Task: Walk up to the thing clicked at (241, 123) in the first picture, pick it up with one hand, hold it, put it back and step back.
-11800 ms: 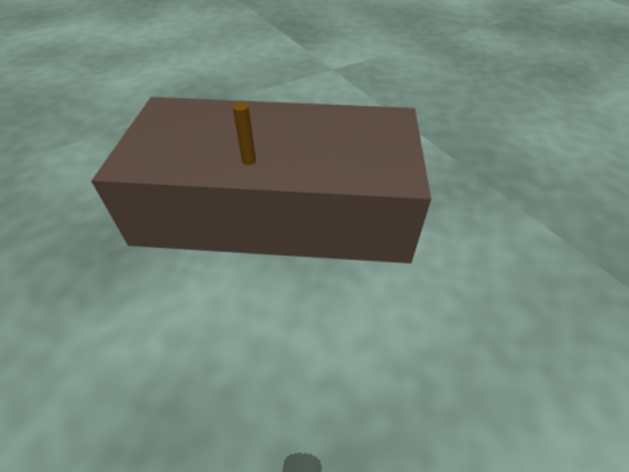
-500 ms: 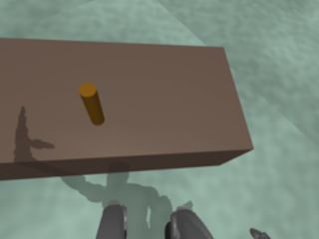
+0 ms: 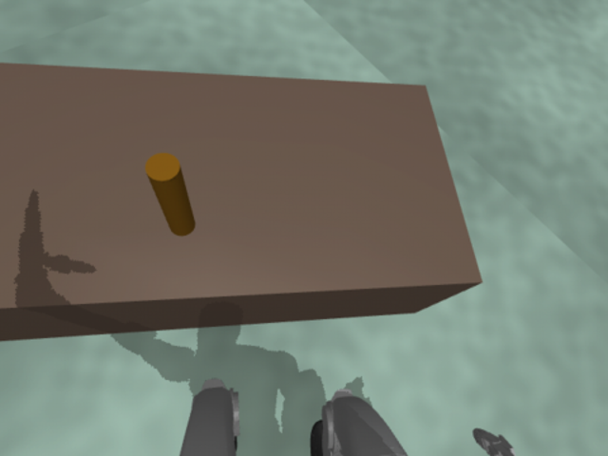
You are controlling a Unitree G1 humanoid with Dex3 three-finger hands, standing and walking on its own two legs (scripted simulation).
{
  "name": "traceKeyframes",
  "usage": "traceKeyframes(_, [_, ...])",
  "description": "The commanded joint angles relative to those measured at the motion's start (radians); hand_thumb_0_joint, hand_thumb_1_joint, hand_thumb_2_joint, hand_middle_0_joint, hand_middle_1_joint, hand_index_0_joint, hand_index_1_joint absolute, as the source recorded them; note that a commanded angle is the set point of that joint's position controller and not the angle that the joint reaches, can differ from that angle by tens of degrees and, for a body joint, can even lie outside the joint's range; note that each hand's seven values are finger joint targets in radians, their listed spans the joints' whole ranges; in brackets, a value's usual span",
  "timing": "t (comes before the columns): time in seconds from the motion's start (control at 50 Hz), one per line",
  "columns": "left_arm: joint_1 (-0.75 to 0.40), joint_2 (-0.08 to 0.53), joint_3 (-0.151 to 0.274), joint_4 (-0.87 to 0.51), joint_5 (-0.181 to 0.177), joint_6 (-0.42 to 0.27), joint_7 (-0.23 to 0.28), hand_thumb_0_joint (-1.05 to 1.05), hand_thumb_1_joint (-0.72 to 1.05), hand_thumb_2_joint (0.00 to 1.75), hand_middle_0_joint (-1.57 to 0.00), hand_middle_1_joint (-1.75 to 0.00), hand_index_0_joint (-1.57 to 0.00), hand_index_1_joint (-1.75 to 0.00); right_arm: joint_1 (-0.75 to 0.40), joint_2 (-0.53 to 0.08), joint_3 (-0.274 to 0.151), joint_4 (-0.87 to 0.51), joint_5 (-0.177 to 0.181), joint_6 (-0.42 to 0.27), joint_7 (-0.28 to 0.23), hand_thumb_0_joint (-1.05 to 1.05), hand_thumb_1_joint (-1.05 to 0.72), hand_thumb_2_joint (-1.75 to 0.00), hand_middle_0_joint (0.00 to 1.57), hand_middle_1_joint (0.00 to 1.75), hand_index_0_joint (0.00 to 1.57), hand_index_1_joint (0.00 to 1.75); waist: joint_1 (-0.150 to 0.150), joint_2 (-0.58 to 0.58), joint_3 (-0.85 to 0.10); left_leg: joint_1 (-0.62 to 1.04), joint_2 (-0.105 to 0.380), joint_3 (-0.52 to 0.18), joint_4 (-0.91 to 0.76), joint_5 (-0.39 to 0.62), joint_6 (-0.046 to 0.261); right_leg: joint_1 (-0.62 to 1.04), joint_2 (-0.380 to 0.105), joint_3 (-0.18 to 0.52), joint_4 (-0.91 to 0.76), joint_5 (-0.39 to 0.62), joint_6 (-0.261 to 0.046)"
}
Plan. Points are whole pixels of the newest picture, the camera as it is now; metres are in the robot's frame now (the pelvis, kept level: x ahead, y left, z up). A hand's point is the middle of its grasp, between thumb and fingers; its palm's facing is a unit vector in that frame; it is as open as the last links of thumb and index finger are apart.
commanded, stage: go down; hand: left
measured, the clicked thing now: (174, 200) +0.54 +0.19 -0.21
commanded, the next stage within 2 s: none
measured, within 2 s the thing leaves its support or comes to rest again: neither
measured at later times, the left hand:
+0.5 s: hand out of the picture +0.44 +0.39 +0.07, palm faces +0.21 -0.98 -0.03, open 17.1 cm
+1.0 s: hand out of the picture +0.44 +0.40 +0.08, palm faces +0.21 -0.98 -0.02, open 17.0 cm
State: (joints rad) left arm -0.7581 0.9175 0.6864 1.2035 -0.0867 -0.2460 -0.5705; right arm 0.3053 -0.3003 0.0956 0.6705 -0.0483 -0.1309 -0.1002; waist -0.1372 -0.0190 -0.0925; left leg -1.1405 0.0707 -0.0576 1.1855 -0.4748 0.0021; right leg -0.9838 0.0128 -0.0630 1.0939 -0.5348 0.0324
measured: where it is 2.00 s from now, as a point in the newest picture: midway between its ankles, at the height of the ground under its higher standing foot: outside the picture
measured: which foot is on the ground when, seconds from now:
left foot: down 0.00-1.00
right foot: down 0.00-1.00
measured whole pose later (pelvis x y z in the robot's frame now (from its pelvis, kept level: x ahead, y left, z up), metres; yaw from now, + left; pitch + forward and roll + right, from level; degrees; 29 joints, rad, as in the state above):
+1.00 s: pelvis +0.00 +0.00 +0.00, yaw +0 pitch +25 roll -6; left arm -0.82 0.96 0.70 1.21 -0.12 -0.27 -0.59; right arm 0.31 -0.30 0.12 0.66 -0.04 -0.12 -0.10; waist -0.15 -0.02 -0.09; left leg -1.16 0.07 -0.06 1.20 -0.48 0.01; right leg -1.00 0.02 -0.07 1.10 -0.53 0.04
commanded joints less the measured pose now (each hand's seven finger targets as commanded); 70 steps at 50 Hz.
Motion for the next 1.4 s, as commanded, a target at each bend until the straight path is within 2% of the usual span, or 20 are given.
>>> traceKeyframes(0.0, [-0.309,0.402,0.049,-0.189,-0.032,-0.068,-0.002,0.00,-0.43,0.08,-0.05,-0.03,-0.03,-0.04,0.167,-0.220,-0.080,-0.046,0.002,-0.013,-0.020,0.00,-0.89,-0.90,0.20,0.30,0.20,0.30,0.025,0.284,-0.467,0.598,-0.004,-0.047,-0.123,0.419,0.003,-0.033,0.024,-0.006,-0.110,0.267,-0.060])
traceKeyframes(0.06, [-0.322,0.420,0.057,-0.190,-0.035,-0.072,0.000,0.00,-0.46,0.06,-0.06,-0.03,-0.04,-0.05,0.161,-0.214,-0.074,-0.056,0.006,-0.014,-0.018,0.00,-0.89,-0.90,0.20,0.30,0.20,0.30,0.026,0.260,-0.462,0.543,-0.012,-0.032,-0.122,0.339,0.013,0.002,0.023,0.007,-0.117,0.251,-0.058])
traceKeyframes(0.2, [-0.345,0.459,0.068,-0.178,-0.032,-0.072,-0.007,0.00,-0.43,0.07,-0.06,-0.03,-0.04,-0.05,0.166,-0.216,-0.065,-0.062,0.006,-0.011,-0.021,0.00,-0.89,-0.90,0.20,0.30,0.20,0.30,0.018,0.247,-0.479,0.511,-0.019,-0.022,-0.108,0.324,0.021,0.037,0.021,0.018,-0.127,0.269,-0.052])
traceKeyframes(0.32, [-0.335,0.447,0.059,-0.181,-0.034,-0.064,-0.010,0.00,-0.43,0.08,-0.05,-0.04,-0.03,-0.05,0.166,-0.218,-0.065,-0.067,0.009,-0.011,-0.021,0.00,-0.89,-0.90,0.20,0.30,0.20,0.30,0.018,0.290,-0.488,0.558,-0.014,-0.032,-0.115,0.364,0.010,0.005,0.023,0.008,-0.114,0.267,-0.058])
traceKeyframes(0.38, [-0.349,0.466,0.069,-0.221,-0.038,-0.065,-0.013,0.00,-0.42,0.07,-0.05,-0.03,-0.03,-0.05,0.171,-0.220,-0.067,-0.070,0.011,-0.010,-0.019,0.00,-0.90,-0.90,0.20,0.30,0.20,0.30,0.032,0.316,-0.500,0.581,-0.011,-0.039,-0.119,0.389,0.004,-0.008,0.026,0.002,-0.111,0.266,-0.062])
traceKeyframes(0.46, [-0.346,0.431,0.053,-0.217,-0.049,-0.060,-0.023,0.00,-0.39,0.07,-0.05,-0.03,-0.03,-0.04,0.179,-0.228,-0.072,-0.063,0.011,-0.010,-0.021,0.00,-0.89,-0.90,0.20,0.30,0.20,0.30,0.020,0.326,-0.495,0.634,-0.002,-0.054,-0.122,0.448,-0.006,-0.049,0.031,-0.010,-0.107,0.274,-0.063])
traceKeyframes(0.54, [-0.320,0.428,0.064,-0.171,-0.052,-0.059,-0.019,0.00,-0.43,0.08,-0.05,-0.04,-0.03,-0.05,0.183,-0.220,-0.064,-0.061,0.012,-0.008,-0.021,0.00,-0.89,-0.90,0.20,0.30,0.20,0.30,0.012,0.251,-0.474,0.569,-0.011,-0.040,-0.103,0.447,0.012,0.005,0.029,-0.002,-0.117,0.321,-0.055])
traceKeyframes(0.6, [-0.332,0.446,0.066,-0.205,-0.047,-0.067,-0.020,0.00,-0.39,0.07,-0.06,-0.03,-0.04,-0.05,0.184,-0.219,-0.064,-0.055,0.009,-0.005,-0.019,0.00,-0.89,-0.90,0.20,0.30,0.20,0.30,0.028,0.292,-0.492,0.583,-0.012,-0.041,-0.102,0.469,0.010,-0.004,0.025,-0.001,-0.113,0.322,-0.057])
traceKeyframes(0.66, [-0.333,0.428,0.061,-0.188,-0.049,-0.069,-0.020,0.00,-0.40,0.08,-0.05,-0.03,-0.03,-0.04,0.187,-0.221,-0.067,-0.050,0.008,-0.004,-0.018,0.00,-0.89,-0.90,0.20,0.30,0.20,0.30,0.020,0.305,-0.497,0.624,-0.007,-0.047,-0.105,0.501,0.002,-0.027,0.028,-0.006,-0.112,0.323,-0.058])
traceKeyframes(0.74, [-0.351,0.465,0.083,-0.210,-0.055,-0.082,-0.016,0.00,-0.39,0.07,-0.05,-0.03,-0.03,-0.04,0.177,-0.213,-0.058,-0.052,0.007,-0.004,-0.018,0.00,-0.89,-0.90,0.20,0.30,0.20,0.30,0.027,0.294,-0.505,0.597,-0.012,-0.035,-0.097,0.465,0.012,0.007,0.025,0.005,-0.118,0.324,-0.055])
traceKeyframes(0.76, [-0.362,0.441,0.071,-0.211,-0.058,-0.085,-0.022,0.00,-0.40,0.07,-0.05,-0.03,-0.03,-0.04,0.176,-0.216,-0.064,-0.050,0.009,-0.006,-0.021,0.00,-0.89,-0.90,0.20,0.30,0.20,0.30,0.014,0.292,-0.496,0.603,-0.008,-0.044,-0.105,0.441,0.007,-0.019,0.030,-0.001,-0.112,0.299,-0.057])
traceKeyframes(0.82, [-0.359,0.442,0.067,-0.226,-0.056,-0.086,-0.019,0.00,-0.40,0.07,-0.05,-0.03,-0.03,-0.04,0.169,-0.215,-0.065,-0.057,0.007,-0.006,-0.021,0.00,-0.89,-0.90,0.20,0.30,0.20,0.30,0.026,0.294,-0.479,0.570,-0.016,-0.033,-0.117,0.378,0.013,0.002,0.026,0.008,-0.126,0.273,-0.058])
traceKeyframes(0.84, [-0.345,0.432,0.066,-0.199,-0.057,-0.085,-0.019,0.00,-0.41,0.07,-0.05,-0.04,-0.03,-0.05,0.164,-0.215,-0.065,-0.057,0.010,-0.006,-0.022,0.00,-0.89,-0.90,0.20,0.30,0.20,0.30,0.017,0.286,-0.476,0.565,-0.015,-0.035,-0.122,0.354,0.012,0.000,0.027,0.006,-0.123,0.259,-0.059])
traceKeyframes(0.92, [-0.336,0.405,0.051,-0.182,-0.067,-0.083,-0.025,0.00,-0.41,0.06,-0.05,-0.04,-0.04,-0.04,0.166,-0.217,-0.064,-0.060,0.013,-0.005,-0.023,0.00,-0.89,-0.90,0.20,0.30,0.20,0.30,0.010,0.270,-0.455,0.548,-0.011,-0.040,-0.123,0.342,0.011,-0.015,0.029,0.000,-0.124,0.248,-0.060])
traceKeyframes(0.96, [-0.328,0.419,0.062,-0.190,-0.071,-0.091,-0.023,0.00,-0.39,0.06,-0.05,-0.03,-0.04,-0.04,0.160,-0.214,-0.060,-0.060,0.014,-0.007,-0.022,0.00,-0.89,-0.90,0.20,0.30,0.20,0.30,0.023,0.267,-0.449,0.533,-0.012,-0.040,-0.120,0.333,0.011,-0.016,0.029,0.002,-0.120,0.239,-0.060])
traceKeyframes(1.1, [-0.353,0.451,0.089,-0.234,-0.083,-0.116,-0.033,0.00,-0.38,0.07,-0.05,-0.03,-0.03,-0.04,0.171,-0.221,-0.061,-0.044,0.010,-0.007,-0.023,0.00,-0.89,-0.90,0.20,0.30,0.20,0.30,0.027,0.319,-0.527,0.625,-0.005,-0.056,-0.097,0.478,-0.001,-0.047,0.029,-0.007,-0.094,0.294,-0.060])
traceKeyframes(1.18, [-0.361,0.435,0.083,-0.228,-0.082,-0.117,-0.036,0.00,-0.38,0.08,-0.04,-0.03,-0.02,-0.04,0.178,-0.214,-0.056,-0.029,0.004,-0.004,-0.023,0.00,-0.89,-0.90,0.20,0.30,0.20,0.30,0.020,0.326,-0.544,0.654,-0.002,-0.062,-0.079,0.558,-0.001,-0.053,0.029,-0.009,-0.083,0.339,-0.057])
traceKeyframes(1.24, [-0.384,0.432,0.073,-0.222,-0.075,-0.115,-0.036,0.00,-0.37,0.08,-0.04,-0.03,-0.03,-0.04,0.180,-0.219,-0.061,-0.026,0.002,-0.002,-0.024,0.00,-0.90,-0.90,0.20,0.30,0.20,0.30,0.013,0.333,-0.540,0.653,-0.002,-0.065,-0.081,0.537,-0.002,-0.074,0.028,-0.010,-0.086,0.317,-0.060])
traceKeyframes(1.26, [-0.389,0.450,0.079,-0.228,-0.071,-0.114,-0.033,0.00,-0.37,0.08,-0.04,-0.03,-0.03,-0.04,0.174,-0.218,-0.060,-0.028,0.002,-0.001,-0.025,0.00,-0.89,-0.90,0.20,0.30,0.20,0.30,0.025,0.345,-0.517,0.635,-0.004,-0.061,-0.090,0.476,-0.002,-0.082,0.029,-0.006,-0.089,0.278,-0.062])
traceKeyframes(1.38, [-0.394,0.457,0.083,-0.190,-0.070,-0.104,-0.021,0.00,-0.38,0.07,-0.04,-0.04,-0.03,-0.04,0.164,-0.215,-0.054,-0.047,0.005,0.003,-0.025,0.00,-0.89,-0.90,0.20,0.30,0.20,0.30,0.016,0.305,-0.474,0.560,-0.006,-0.055,-0.112,0.340,0.004,-0.056,0.033,-0.006,-0.100,0.224,-0.062])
